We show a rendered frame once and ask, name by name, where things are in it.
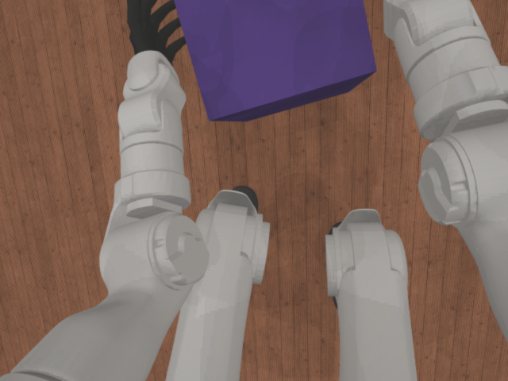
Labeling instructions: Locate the robot left hand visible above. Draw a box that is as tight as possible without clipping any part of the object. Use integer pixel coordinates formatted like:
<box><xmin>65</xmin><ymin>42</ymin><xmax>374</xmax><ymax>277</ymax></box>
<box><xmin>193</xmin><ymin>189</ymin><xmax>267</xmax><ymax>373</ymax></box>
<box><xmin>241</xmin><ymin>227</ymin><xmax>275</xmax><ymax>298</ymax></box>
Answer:
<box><xmin>127</xmin><ymin>0</ymin><xmax>186</xmax><ymax>67</ymax></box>

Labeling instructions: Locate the left robot upper arm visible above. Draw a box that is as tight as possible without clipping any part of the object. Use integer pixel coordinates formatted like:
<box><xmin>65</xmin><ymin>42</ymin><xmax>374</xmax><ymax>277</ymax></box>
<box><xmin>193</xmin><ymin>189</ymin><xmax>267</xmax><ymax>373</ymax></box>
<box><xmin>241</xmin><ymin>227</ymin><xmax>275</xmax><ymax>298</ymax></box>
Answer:
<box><xmin>0</xmin><ymin>211</ymin><xmax>210</xmax><ymax>381</ymax></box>

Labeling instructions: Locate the robot right thigh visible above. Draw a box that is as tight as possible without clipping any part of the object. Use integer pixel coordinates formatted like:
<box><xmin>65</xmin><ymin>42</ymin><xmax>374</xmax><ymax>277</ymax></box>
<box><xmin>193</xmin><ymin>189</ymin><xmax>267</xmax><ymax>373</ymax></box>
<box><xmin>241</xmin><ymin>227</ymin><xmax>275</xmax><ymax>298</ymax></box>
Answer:
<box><xmin>325</xmin><ymin>222</ymin><xmax>418</xmax><ymax>381</ymax></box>

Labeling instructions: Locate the left robot foot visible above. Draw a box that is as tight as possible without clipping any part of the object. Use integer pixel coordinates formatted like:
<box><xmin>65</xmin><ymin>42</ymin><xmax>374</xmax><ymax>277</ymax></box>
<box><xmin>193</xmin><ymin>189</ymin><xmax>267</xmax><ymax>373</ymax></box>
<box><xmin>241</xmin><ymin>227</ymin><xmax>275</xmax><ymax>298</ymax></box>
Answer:
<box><xmin>232</xmin><ymin>186</ymin><xmax>258</xmax><ymax>213</ymax></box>

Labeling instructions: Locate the carton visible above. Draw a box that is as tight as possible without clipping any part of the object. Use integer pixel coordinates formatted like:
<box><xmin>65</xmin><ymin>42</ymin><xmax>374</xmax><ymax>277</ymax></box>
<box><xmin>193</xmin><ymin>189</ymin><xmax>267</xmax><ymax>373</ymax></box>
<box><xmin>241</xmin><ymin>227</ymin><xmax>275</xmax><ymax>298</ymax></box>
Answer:
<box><xmin>174</xmin><ymin>0</ymin><xmax>377</xmax><ymax>121</ymax></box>

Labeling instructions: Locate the right robot upper arm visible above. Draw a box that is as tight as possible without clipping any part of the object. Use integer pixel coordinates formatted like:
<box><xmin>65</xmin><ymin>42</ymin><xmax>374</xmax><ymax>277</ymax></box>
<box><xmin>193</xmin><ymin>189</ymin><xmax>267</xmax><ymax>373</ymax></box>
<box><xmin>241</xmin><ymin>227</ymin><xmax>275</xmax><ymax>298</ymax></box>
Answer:
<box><xmin>418</xmin><ymin>121</ymin><xmax>508</xmax><ymax>344</ymax></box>

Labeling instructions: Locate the robot left forearm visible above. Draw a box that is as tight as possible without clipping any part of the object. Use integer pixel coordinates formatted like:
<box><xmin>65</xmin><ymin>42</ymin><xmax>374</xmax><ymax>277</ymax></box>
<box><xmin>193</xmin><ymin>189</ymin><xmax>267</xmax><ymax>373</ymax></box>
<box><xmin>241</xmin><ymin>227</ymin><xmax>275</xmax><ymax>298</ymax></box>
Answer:
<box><xmin>104</xmin><ymin>51</ymin><xmax>191</xmax><ymax>240</ymax></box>

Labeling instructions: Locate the robot right forearm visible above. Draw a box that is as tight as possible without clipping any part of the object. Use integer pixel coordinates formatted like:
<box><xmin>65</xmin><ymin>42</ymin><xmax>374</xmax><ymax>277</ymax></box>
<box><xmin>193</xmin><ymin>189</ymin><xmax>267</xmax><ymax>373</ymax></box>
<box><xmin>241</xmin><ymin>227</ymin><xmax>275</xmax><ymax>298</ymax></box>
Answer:
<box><xmin>383</xmin><ymin>0</ymin><xmax>508</xmax><ymax>142</ymax></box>

